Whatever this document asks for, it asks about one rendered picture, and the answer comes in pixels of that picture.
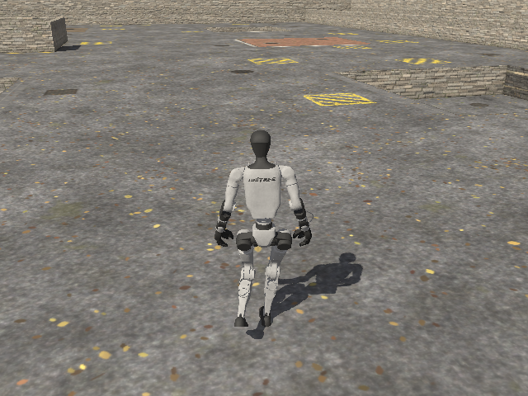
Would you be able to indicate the left robot forearm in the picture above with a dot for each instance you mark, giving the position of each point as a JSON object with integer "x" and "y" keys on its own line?
{"x": 223, "y": 219}

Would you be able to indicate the humanoid robot head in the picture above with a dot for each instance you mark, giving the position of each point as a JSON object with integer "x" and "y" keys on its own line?
{"x": 260, "y": 142}

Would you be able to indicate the left robot hand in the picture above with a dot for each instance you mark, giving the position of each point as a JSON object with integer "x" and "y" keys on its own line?
{"x": 225, "y": 234}

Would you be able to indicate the robot left thigh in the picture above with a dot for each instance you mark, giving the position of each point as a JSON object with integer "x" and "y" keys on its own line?
{"x": 245, "y": 248}

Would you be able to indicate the right robot forearm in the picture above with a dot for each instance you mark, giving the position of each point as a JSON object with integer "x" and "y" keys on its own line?
{"x": 302, "y": 218}

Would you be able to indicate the robot right upper arm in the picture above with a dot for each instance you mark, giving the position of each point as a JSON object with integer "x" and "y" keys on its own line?
{"x": 288, "y": 173}

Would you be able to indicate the robot left upper arm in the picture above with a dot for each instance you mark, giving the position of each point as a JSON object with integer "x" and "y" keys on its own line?
{"x": 235, "y": 176}

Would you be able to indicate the right robot hand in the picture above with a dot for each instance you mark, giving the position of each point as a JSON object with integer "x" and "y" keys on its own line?
{"x": 301, "y": 234}

